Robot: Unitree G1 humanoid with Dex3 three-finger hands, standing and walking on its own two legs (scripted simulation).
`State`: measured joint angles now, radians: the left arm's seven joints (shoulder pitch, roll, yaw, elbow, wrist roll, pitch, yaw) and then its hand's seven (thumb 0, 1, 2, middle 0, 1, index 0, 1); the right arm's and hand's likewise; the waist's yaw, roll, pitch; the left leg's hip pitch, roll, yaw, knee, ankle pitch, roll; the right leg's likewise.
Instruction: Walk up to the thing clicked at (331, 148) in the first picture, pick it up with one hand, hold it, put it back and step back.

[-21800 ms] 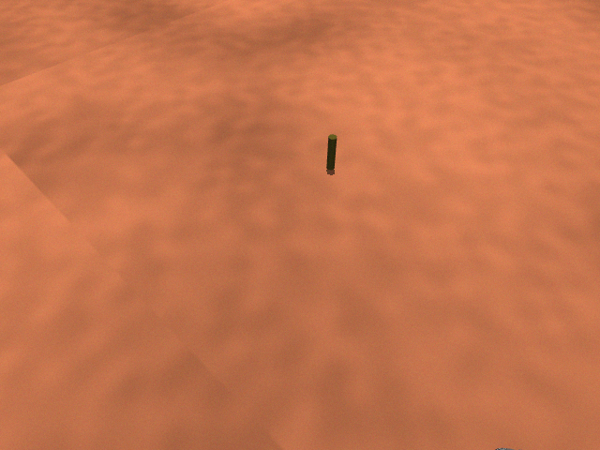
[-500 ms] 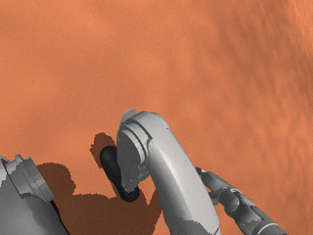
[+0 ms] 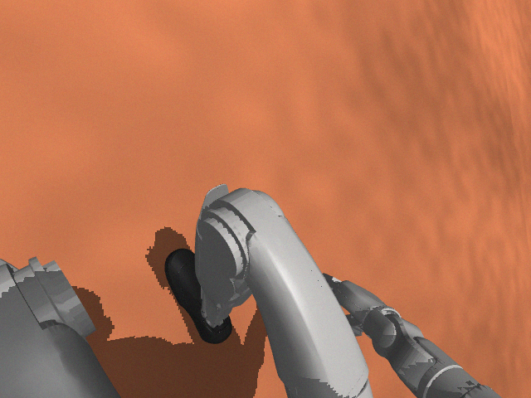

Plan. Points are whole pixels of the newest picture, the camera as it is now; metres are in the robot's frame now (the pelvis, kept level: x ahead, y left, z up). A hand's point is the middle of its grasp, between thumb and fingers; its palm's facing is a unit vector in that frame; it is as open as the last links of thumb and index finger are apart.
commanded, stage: open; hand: left
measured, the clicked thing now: out of the picture +0.50 +0.35 -0.21
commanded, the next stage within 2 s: withdraw in 0.38 s
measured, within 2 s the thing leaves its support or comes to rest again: rests again in 0.06 s
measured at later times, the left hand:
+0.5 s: hand out of the picture +0.51 +0.35 -0.15, palm faces +0.50 -0.86 +0.00, open 13.0 cm
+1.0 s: hand out of the picture +0.50 +0.45 -0.06, palm faces +0.56 -0.83 -0.07, open 17.2 cm
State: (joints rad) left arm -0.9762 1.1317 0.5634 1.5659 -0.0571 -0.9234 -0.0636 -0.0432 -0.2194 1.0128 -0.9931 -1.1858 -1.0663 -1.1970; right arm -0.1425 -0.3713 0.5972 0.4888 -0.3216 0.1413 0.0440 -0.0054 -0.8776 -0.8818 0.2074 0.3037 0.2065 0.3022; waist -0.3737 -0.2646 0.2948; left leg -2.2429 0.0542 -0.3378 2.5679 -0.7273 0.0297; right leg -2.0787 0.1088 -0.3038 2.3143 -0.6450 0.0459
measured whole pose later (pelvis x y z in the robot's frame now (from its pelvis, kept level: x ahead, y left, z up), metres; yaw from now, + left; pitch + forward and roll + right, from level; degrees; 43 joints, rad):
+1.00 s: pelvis +0.00 +0.00 +0.01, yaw +1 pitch +23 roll -18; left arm -1.09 1.29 0.61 1.44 -0.02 -0.68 -0.18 -0.01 -0.53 0.09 -0.09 -0.10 -0.11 -0.08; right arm -0.04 -0.37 0.51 0.49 -0.24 0.18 0.02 -0.01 -0.88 -0.88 0.21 0.30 0.21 0.30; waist -0.35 -0.20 0.22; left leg -2.26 0.06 -0.29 2.52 -0.71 0.04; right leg -2.10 0.10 -0.27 2.29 -0.65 0.04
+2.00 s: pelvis +0.05 -0.01 +0.30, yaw +16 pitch +25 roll -4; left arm -0.09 0.40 0.25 0.53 0.01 0.07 0.13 -0.01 -0.48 0.09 -0.07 -0.06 -0.07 -0.06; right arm 0.14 -0.24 0.02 0.54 0.05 0.05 -0.08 0.00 -0.90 -0.90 0.21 0.31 0.21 0.30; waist -0.06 0.01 -0.17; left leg -1.35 0.03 -0.06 1.48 -0.58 0.00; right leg -1.28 0.04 -0.07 1.43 -0.59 -0.02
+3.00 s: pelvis +0.09 +0.00 +0.41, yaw +19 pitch +7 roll -2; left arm 0.47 0.21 -0.02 0.01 -0.02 0.24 0.14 0.00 -0.45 0.12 -0.07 -0.07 -0.07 -0.07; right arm 0.30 -0.21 0.04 0.49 0.02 -0.10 -0.18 0.01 -0.90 -0.90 0.21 0.31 0.21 0.30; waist -0.03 0.03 -0.12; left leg -0.63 0.02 -0.03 0.94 -0.45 0.00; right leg -0.57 0.02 -0.04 0.90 -0.45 -0.01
